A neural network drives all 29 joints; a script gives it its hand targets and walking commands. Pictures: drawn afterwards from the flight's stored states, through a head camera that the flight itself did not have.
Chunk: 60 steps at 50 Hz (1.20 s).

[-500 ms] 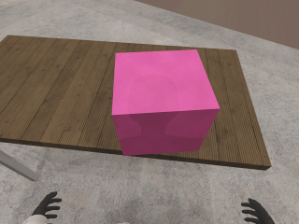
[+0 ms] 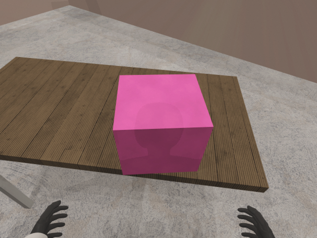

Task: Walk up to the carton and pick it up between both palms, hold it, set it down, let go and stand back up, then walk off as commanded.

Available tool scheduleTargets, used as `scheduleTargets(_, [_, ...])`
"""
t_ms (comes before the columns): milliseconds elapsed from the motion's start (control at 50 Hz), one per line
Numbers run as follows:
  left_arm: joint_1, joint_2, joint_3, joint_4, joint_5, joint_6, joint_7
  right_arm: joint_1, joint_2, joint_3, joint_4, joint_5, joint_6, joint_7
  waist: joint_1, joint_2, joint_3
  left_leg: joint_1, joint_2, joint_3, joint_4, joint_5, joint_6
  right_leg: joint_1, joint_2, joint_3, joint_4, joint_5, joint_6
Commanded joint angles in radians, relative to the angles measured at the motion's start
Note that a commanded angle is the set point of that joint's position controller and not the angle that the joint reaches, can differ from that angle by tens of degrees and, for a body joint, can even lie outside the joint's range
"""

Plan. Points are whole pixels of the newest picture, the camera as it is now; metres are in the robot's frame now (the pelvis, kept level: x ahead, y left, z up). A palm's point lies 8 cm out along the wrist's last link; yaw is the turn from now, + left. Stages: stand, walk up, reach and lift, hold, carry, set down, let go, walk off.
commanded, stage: reach and lift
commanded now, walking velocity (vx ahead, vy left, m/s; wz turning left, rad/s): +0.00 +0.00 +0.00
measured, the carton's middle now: (159, 124) +0.44 +0.04 +0.04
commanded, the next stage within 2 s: none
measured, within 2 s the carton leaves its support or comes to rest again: neither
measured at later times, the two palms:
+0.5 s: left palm (55, 218) +0.17 +0.26 +0.00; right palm (274, 234) +0.17 -0.23 +0.00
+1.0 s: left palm (58, 204) +0.18 +0.23 +0.06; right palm (269, 221) +0.18 -0.20 +0.06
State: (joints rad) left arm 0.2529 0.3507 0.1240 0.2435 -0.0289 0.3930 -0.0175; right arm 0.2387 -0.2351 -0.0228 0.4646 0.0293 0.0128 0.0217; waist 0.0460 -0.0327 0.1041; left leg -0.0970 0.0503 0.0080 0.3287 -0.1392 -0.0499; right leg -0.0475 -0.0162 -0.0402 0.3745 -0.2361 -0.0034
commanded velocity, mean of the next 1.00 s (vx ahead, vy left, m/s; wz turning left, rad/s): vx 0.00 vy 0.00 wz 0.00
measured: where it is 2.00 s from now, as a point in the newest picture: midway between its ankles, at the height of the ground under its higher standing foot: outside the picture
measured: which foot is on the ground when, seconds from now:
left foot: down 0.00-1.00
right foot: down 0.00-1.00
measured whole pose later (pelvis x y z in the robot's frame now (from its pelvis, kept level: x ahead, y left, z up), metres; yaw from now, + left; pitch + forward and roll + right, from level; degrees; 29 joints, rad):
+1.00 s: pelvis +0.01 +0.01 +0.00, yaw -3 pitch -3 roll +0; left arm 0.46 0.23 0.04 -0.35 -0.18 0.24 0.08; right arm 0.49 -0.22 0.00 -0.23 0.26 0.06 -0.02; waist 0.07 -0.02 0.06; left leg -0.09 0.06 0.06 0.27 -0.12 -0.04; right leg -0.05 -0.01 0.02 0.28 -0.18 0.01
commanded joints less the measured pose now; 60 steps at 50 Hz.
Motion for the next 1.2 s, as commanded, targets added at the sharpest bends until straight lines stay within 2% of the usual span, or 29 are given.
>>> scheduleTargets(0, [-0.041, 0.126, 0.042, -0.171, -0.01, -0.052, 0.009, -0.005, -0.129, -0.09, -0.166, -0.009, -0.012, -0.019, -0.042, 0.026, -0.1, 0.097, -0.087, 0.093, -0.042, 0.063, 0.032, -0.074, 0.031, -0.004, -0.135, 0.078, 0.032])
scheduleTargets(80, [0.006, 0.116, 0.04, -0.205, -0.018, -0.073, 0.019, -0.006, -0.144, -0.113, -0.243, -0.013, -0.003, -0.017, -0.026, -0.016, -0.1, 0.1, -0.065, 0.086, -0.072, 0.082, 0.036, -0.06, 0.043, -0.011, -0.154, 0.056, 0.019])
scheduleTargets(120, [0.041, 0.074, 0.026, -0.221, -0.03, -0.078, 0.032, -0.029, -0.149, -0.109, -0.285, 0.005, -0.004, -0.002, -0.018, 0.008, -0.1, 0.098, -0.053, 0.073, -0.085, 0.12, 0.022, -0.051, 0.049, -0.018, -0.163, 0.071, 0.004])
scheduleTargets(140, [0.044, 0.076, 0.042, -0.239, -0.032, -0.085, 0.04, -0.028, -0.143, -0.103, -0.312, 0.017, -0.006, 0.008, 0.006, 0.008, -0.065, 0.071, -0.046, 0.073, -0.092, 0.114, 0.027, -0.046, 0.048, -0.014, -0.161, 0.052, 0.0])
scheduleTargets(160, [0.06, 0.032, 0.011, -0.255, -0.039, -0.092, 0.048, -0.025, -0.156, -0.112, -0.311, 0.011, 0.0, 0.021, -0.012, 0.027, -0.078, 0.085, -0.038, 0.065, -0.112, 0.126, 0.012, -0.048, 0.066, -0.028, -0.162, 0.067, -0.004])
scheduleTargets(220, [0.063, 0.03, 0.011, -0.319, -0.036, -0.096, 0.068, -0.007, -0.168, -0.1, -0.351, 0.036, 0.02, 0.048, 0.004, 0.06, -0.075, 0.079, -0.029, 0.069, -0.132, 0.136, 0.007, -0.032, 0.073, -0.019, -0.159, 0.069, -0.02])
scheduleTargets(240, [0.081, 0.016, 0.005, -0.351, -0.032, -0.1, 0.073, 0.009, -0.195, -0.108, -0.352, 0.045, 0.026, 0.056, -0.017, 0.044, -0.077, 0.097, -0.032, 0.06, -0.124, 0.173, 0.002, -0.046, 0.082, -0.029, -0.159, 0.089, -0.022])
scheduleTargets(260, [0.061, 0.032, 0.007, -0.383, -0.04, -0.108, 0.08, 0.012, -0.186, -0.096, -0.379, 0.077, 0.018, 0.058, -0.001, 0.081, -0.097, 0.081, -0.033, 0.061, -0.12, 0.162, 0.005, -0.019, 0.068, -0.008, -0.168, 0.069, -0.023])
scheduleTargets(300, [0.092, 0.007, -0.001, -0.444, -0.039, -0.106, 0.089, 0.067, -0.183, -0.083, -0.393, 0.101, 0.026, 0.067, -0.001, 0.084, -0.108, 0.148, -0.039, 0.062, -0.107, 0.26, -0.005, -0.049, 0.066, -0.002, -0.182, 0.107, -0.028])
scheduleTargets(400, [0.112, 0.014, 0.006, -0.477, -0.048, -0.123, 0.097, 0.129, -0.161, -0.047, -0.444, 0.137, 0.024, 0.056, 0.006, 0.088, -0.12, 0.175, -0.05, 0.081, -0.081, 0.287, -0.006, -0.078, 0.038, 0.043, -0.207, 0.12, -0.028])
scheduleTargets(440, [0.141, 0.017, 0.017, -0.49, -0.053, -0.146, 0.085, 0.173, -0.137, -0.047, -0.495, 0.136, 0.014, 0.032, -0.008, 0.044, -0.104, 0.156, -0.059, 0.082, -0.083, 0.226, 0.015, -0.063, 0.033, 0.05, -0.217, 0.119, -0.012])
scheduleTargets(460, [0.123, 0.01, 0.008, -0.527, -0.072, -0.155, 0.09, 0.154, -0.151, -0.072, -0.526, 0.145, 0.012, 0.035, -0.003, 0.06, -0.108, 0.17, -0.058, 0.084, -0.088, 0.206, 0.01, -0.092, 0.032, 0.053, -0.208, 0.088, -0.015])
scheduleTargets(520, [0.137, -0.004, 0.004, -0.557, -0.097, -0.172, 0.094, 0.178, -0.116, -0.055, -0.602, 0.152, -0.001, 0.016, 0.007, 0.049, -0.125, 0.16, -0.067, 0.087, -0.075, 0.24, 0.017, -0.102, 0.028, 0.059, -0.204, 0.12, -0.008])
scheduleTargets(560, [0.164, 0.01, 0.001, -0.546, -0.107, -0.188, 0.083, 0.195, -0.103, -0.056, -0.657, 0.147, -0.009, -0.004, -0.002, 0.005, -0.108, 0.144, -0.071, 0.085, -0.069, 0.236, 0.024, -0.092, 0.027, 0.064, -0.213, 0.126, 0.004])
scheduleTargets(660, [0.175, 0.004, 0.019, -0.611, -0.115, -0.185, 0.081, 0.209, -0.079, -0.034, -0.722, 0.166, 0.015, -0.03, 0.016, 0.018, -0.09, 0.15, -0.063, 0.073, -0.061, 0.249, 0.015, -0.099, 0.032, 0.063, -0.206, 0.107, -0.004])
scheduleTargets(680, [0.161, -0.02, -0.009, -0.605, -0.133, -0.19, 0.077, 0.208, -0.102, -0.053, -0.731, 0.159, 0.013, -0.033, -0.011, -0.007, -0.095, 0.165, -0.065, 0.069, -0.065, 0.236, 0.015, -0.12, 0.032, 0.065, -0.21, 0.109, 0.0])
scheduleTargets(740, [0.189, 0.0, 0.01, -0.647, -0.135, -0.198, 0.082, 0.235, -0.076, -0.027, -0.809, 0.177, 0.001, -0.044, 0.014, -0.022, -0.1, 0.167, -0.056, 0.064, -0.046, 0.274, 0.024, -0.12, 0.04, 0.06, -0.187, 0.13, -0.001])
scheduleTargets(820, [0.159, -0.029, -0.026, -0.693, -0.156, -0.197, 0.086, 0.21, -0.083, -0.025, -0.836, 0.194, 0.007, -0.045, 0.016, -0.001, -0.098, 0.175, -0.052, 0.058, -0.044, 0.259, 0.015, -0.157, 0.042, 0.06, -0.198, 0.053, -0.016])
scheduleTargets(900, [0.164, -0.035, -0.038, -0.737, -0.146, -0.194, 0.094, 0.211, -0.082, -0.044, -0.864, 0.221, 0.009, -0.049, 0.019, 0.045, -0.066, 0.142, -0.045, 0.048, -0.056, 0.2, 0.018, -0.16, 0.044, 0.064, -0.188, 0.018, -0.029])
scheduleTargets(920, [0.163, -0.036, -0.046, -0.785, -0.157, -0.201, 0.107, 0.223, -0.068, -0.02, -0.877, 0.245, 0.006, -0.043, 0.036, 0.071, -0.116, 0.151, -0.045, 0.048, -0.048, 0.236, 0.019, -0.15, 0.044, 0.064, -0.18, 0.025, -0.028])
scheduleTargets(940, [0.162, -0.044, -0.053, -0.776, -0.155, -0.197, 0.115, 0.218, -0.076, -0.035, -0.841, 0.237, 0.011, -0.041, 0.025, 0.087, -0.093, 0.164, -0.043, 0.035, -0.048, 0.234, 0.015, -0.189, 0.048, 0.065, -0.179, 0.018, -0.04])
scheduleTargets(1000, [0.104, -0.056, -0.047, -0.723, -0.135, -0.16, 0.117, 0.153, -0.095, -0.046, -0.836, 0.238, 0.03, -0.046, 0.032, 0.071, -0.06, 0.127, -0.041, 0.035, -0.06, 0.152, 0.017, -0.19, 0.044, 0.072, -0.18, -0.042, -0.043])
scheduleTargets(1040, [0.003, -0.031, -0.053, -0.766, -0.15, -0.146, 0.125, 0.052, -0.094, -0.07, -0.872, 0.222, 0.044, -0.054, 0.008, 0.05, -0.097, 0.106, -0.039, 0.032, -0.068, 0.1, 0.022, -0.183, 0.036, 0.076, -0.183, -0.077, -0.038])
scheduleTargets(1060, [0.035, -0.032, -0.031, -0.782, -0.159, -0.139, 0.129, 0.099, -0.078, -0.047, -0.866, 0.234, 0.057, -0.052, 0.024, 0.042, -0.097, 0.128, -0.039, 0.033, -0.068, 0.084, 0.03, -0.173, 0.034, 0.082, -0.178, -0.061, -0.035])
scheduleTargets(1080, [0.012, -0.042, -0.039, -0.799, -0.152, -0.121, 0.133, 0.077, -0.09, -0.057, -0.863, 0.237, 0.064, -0.058, 0.007, 0.051, -0.111, 0.141, -0.039, 0.034, -0.068, 0.109, 0.029, -0.175, 0.032, 0.081, -0.175, -0.042, -0.034])
scheduleTargets(1100, [0.032, -0.048, -0.036, -0.794, -0.138, -0.11, 0.13, 0.107, -0.09, -0.043, -0.857, 0.24, 0.071, -0.06, 0.008, 0.068, -0.12, 0.147, -0.04, 0.032, -0.061, 0.142, 0.024, -0.157, 0.037, 0.08, -0.17, -0.001, -0.035])
scheduleTargets(1120, [-0.021, -0.034, -0.01, -0.773, -0.139, -0.089, 0.126, 0.034, -0.097, -0.057, -0.848, 0.248, 0.085, -0.067, 0.022, 0.04, -0.114, 0.149, -0.039, 0.043, -0.07, 0.134, 0.029, -0.171, 0.035, 0.077, -0.171, -0.01, -0.03])
scheduleTargets(1140, [-0.06, -0.034, -0.037, -0.762, -0.161, -0.079, 0.121, 0.0, -0.08, -0.044, -0.859, 0.249, 0.094, -0.074, 0.012, 0.027, -0.119, 0.153, -0.043, 0.038, -0.068, 0.11, 0.033, -0.186, 0.027, 0.084, -0.176, -0.029, -0.024])
scheduleTargets(1180, [-0.058, -0.027, 0.002, -0.757, -0.16, -0.046, 0.115, 0.017, -0.083, -0.029, -0.833, 0.255, 0.119, -0.08, 0.025, 0.036, -0.129, 0.162, -0.046, 0.042, -0.068, 0.126, 0.04, -0.178, 0.025, 0.08, -0.174, -0.011, -0.021])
